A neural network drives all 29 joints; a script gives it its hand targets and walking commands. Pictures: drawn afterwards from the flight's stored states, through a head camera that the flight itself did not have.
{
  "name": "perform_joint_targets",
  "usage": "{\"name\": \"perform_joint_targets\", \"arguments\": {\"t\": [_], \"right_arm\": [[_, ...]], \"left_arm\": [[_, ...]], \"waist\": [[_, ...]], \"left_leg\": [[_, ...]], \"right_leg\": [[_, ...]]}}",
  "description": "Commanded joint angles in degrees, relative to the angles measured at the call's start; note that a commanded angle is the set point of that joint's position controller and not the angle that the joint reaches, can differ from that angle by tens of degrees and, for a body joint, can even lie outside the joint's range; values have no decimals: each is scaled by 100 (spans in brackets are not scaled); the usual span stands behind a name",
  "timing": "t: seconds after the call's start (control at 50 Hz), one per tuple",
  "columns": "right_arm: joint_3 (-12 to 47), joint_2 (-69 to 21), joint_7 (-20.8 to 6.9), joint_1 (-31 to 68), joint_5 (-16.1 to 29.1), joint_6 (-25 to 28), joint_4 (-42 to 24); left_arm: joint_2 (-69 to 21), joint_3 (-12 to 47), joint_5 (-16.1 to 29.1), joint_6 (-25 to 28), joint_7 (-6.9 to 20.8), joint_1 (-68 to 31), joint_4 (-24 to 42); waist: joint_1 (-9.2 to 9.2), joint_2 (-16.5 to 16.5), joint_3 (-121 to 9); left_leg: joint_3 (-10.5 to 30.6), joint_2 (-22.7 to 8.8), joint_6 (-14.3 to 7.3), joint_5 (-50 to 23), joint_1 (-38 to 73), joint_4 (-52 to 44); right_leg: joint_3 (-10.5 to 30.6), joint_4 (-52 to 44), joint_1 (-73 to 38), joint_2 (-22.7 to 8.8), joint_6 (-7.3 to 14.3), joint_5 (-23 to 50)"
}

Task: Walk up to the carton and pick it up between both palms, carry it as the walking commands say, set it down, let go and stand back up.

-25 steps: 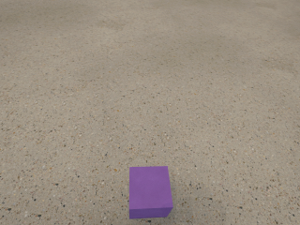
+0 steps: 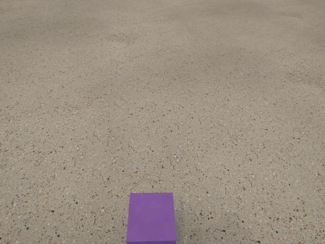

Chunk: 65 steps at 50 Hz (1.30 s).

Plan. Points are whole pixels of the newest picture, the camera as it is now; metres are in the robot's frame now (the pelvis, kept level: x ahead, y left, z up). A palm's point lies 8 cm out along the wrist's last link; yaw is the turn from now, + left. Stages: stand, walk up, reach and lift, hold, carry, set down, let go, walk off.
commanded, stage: walk up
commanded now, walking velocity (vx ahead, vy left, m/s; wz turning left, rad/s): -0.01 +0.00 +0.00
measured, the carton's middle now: (151, 222) +0.39 +0.03 -0.66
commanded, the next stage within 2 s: none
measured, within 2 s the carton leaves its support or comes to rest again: neither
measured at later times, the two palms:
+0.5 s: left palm out of the picture -0.02 +0.20 -0.14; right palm out of the picture -0.01 -0.22 -0.14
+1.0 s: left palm out of the picture -0.03 +0.28 -0.15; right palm out of the picture +0.00 -0.14 -0.13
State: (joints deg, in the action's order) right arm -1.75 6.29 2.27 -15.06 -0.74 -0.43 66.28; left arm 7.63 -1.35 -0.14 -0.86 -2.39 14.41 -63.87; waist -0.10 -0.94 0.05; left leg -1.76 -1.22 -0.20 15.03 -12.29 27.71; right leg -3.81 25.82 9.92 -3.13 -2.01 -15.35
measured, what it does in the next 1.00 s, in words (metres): steps on the spot: left foot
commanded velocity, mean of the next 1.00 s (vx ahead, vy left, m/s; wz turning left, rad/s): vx -0.02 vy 0.03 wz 0.01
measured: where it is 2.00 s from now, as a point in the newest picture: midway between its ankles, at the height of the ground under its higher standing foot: outside the picture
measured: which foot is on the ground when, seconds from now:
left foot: down 0.00-0.50, up 0.52-0.72, down 0.74-1.00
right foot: down 0.00-0.74, up 0.76-1.00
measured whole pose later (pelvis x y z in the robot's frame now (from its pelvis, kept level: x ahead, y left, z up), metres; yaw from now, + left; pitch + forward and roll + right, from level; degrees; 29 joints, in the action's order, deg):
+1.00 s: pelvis +0.00 +0.07 +0.00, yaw +0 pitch +0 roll -1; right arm -0.9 5.9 2.6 -15.7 -0.8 0.7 63.4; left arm 8.5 -2.3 -1.2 -2.5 -2.1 16.9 -64.3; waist 0.1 -2.0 0.8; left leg -3.0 -0.2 -2.1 12.0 -12.8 24.9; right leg -0.8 40.5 16.0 -1.4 -1.2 -23.5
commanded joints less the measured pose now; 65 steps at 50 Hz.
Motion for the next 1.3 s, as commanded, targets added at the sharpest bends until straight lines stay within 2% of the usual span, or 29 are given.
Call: {"name": "perform_joint_targets", "arguments": {"t": [0.0,0.04,0.1,0.12,0.16,0.2,0.44,0.46,0.48,0.52,0.56,0.6,0.64,0.68,0.7,0.72,0.74,0.76,0.78,0.82,0.84,0.88,0.98,1.02,1.08,1.12,1.16,1.2,1.28], "right_arm": [[-18,438,10,-55,1,70,-127],[8,396,21,-322,-11,130,-58],[-3,433,27,-456,3,115,-39],[-30,465,5,-335,29,110,-57],[12,306,-6,-294,34,106,-84],[-12,340,6,-267,34,112,-107],[-16,489,48,-454,-10,96,-44],[-258,1062,23,-303,-17,-33,-124],[-230,918,5,-148,-14,-109,-189],[-239,741,-4,-189,-24,-207,-316],[-182,516,-63,-244,-13,-201,-367],[-145,427,-141,-299,15,-185,-436],[-132,446,-124,-224,18,-164,-420],[-103,430,-91,-475,-11,-34,-355],[-103,522,-87,-673,-50,77,-203],[-220,1211,-69,-855,-147,144,-184],[-223,1361,-56,-566,-179,130,-376],[-193,1222,-28,-237,-146,94,-499],[-130,1119,-17,25,-101,108,-460],[-54,824,4,14,-56,170,-504],[-53,780,12,-173,-67,188,-435],[-30,710,23,-227,-19,177,-401],[-1,590,45,-341,-15,111,-421],[-22,628,33,-152,36,82,-401],[81,136,-19,-538,102,73,-325],[77,147,-29,-491,109,87,-222],[30,348,-10,-473,64,86,-105],[33,273,-23,-596,59,94,-67],[31,220,4,-550,32,64,48]], "left_arm": [[347,8,-35,78,18,332,1],[500,-7,-17,160,-5,404,-99],[437,-24,-49,198,-7,431,-145],[460,-16,-41,179,-33,473,-174],[492,-59,-48,226,-24,559,-206],[423,-35,-29,185,-29,562,-181],[559,-84,-33,197,-30,690,-173],[1164,-289,-96,162,-135,1062,-141],[1587,-459,-91,114,-217,1428,-230],[1425,-407,-88,102,-283,1251,-142],[1037,-278,-92,88,-243,688,99],[970,-314,-113,52,-209,220,228],[995,-334,-135,40,-181,234,201],[799,-309,-132,4,-101,360,169],[329,-202,-123,-24,-53,855,-69],[-2,-105,-134,-48,-23,1116,12],[114,-148,-137,-138,-11,1072,163],[179,-167,-139,-178,2,809,175],[362,-157,-102,-166,25,657,130],[370,-143,-77,-170,50,787,-25],[307,-118,-89,-169,57,838,-117],[315,-131,-82,-157,25,958,-104],[112,-77,-135,-166,2,835,-168],[-72,16,-100,-56,-28,1024,-218],[379,-48,-160,132,-64,823,-131],[341,-10,-95,159,-46,633,-176],[205,27,-98,183,-52,803,-264],[125,45,-73,207,-65,848,-239],[114,39,-78,176,-68,802,-247]], "waist": [[37,524,508],[-60,444,274],[-120,398,288],[-79,-47,274],[-20,-288,235],[-5,28,182],[17,-138,289],[265,518,597],[456,-215,457],[385,-600,273],[196,-581,415],[12,-1247,497],[70,-1160,435],[-104,-1187,277],[-154,-309,124],[-93,1585,-94],[16,1934,69],[-22,1537,485],[-8,1359,510],[119,1342,531],[112,1496,441],[148,1020,203],[-22,865,410],[109,688,340],[-100,-108,251],[-170,-518,340],[-90,-505,435],[-99,-50,228],[-23,-118,592]], "left_leg": [[620,-481,-92,-809,-54,-1281],[468,-452,-24,-1728,209,-967],[410,-426,-41,-1579,291,-984],[471,-421,-64,-1360,297,-898],[342,-395,6,-1260,282,-880],[423,-443,-1,-1317,385,-911],[276,-482,108,-1292,325,-842],[-129,-94,150,-984,-596,-54],[-267,52,308,380,-1422,1010],[350,-128,287,1462,-1759,3048],[329,-150,276,1040,-1310,2940],[229,-162,227,726,-1061,2054],[96,-119,322,701,-810,1149],[-138,-9,245,-177,173,-344],[389,-527,258,-722,781,-839],[1955,-1736,12,-1211,553,-1295],[2355,-2070,-230,-588,-368,-1734],[2025,-1960,-433,90,-909,-1955],[1647,-1431,-303,363,-969,-1810],[1215,-1041,-250,-550,-418,-1478],[1090,-1140,-348,-1315,-245,-1343],[1070,-1265,-538,-1632,91,-1253],[1205,-1242,-673,-212,-114,-1456],[1070,-1053,-559,-235,-51,-1282],[761,-474,-109,-765,-291,-673],[446,-248,-21,-775,69,-843],[466,-463,74,-970,456,-899],[467,-503,60,-1123,411,-880],[471,-513,49,-978,301,-988]], "right_leg": [[387,-540,-2,-284,141,743],[468,-677,-166,-430,195,1336],[472,-739,-323,-486,188,1482],[482,-841,-211,-446,169,1378],[502,-886,-321,-458,216,1254],[495,-840,-260,-416,216,1334],[484,-791,-114,-473,219,1212],[1192,-650,-508,-1127,405,1638],[1765,-770,-990,-1896,763,2023],[2206,-846,-517,-2601,1377,2465],[1478,-1048,433,-1914,1144,1170],[787,-946,705,-1408,794,921],[622,-755,478,-1193,674,951],[222,-99,765,-705,443,600],[-24,550,1032,-301,212,-175],[-169,1464,1495,122,44,-1318],[421,1934,1264,-6,23,-1587],[367,2103,958,-31,-44,-1423],[554,2107,890,-56,72,-1029],[502,2007,1043,19,123,-831],[376,2071,1054,49,134,-869],[400,1830,916,79,119,-896],[341,931,626,109,145,-599],[235,-205,205,106,134,133],[1067,-953,-213,-588,302,901],[1052,-922,-139,-583,447,1203],[813,-979,136,-378,350,1117],[693,-940,-191,-364,353,1308],[713,-1062,-37,-325,375,723]]}}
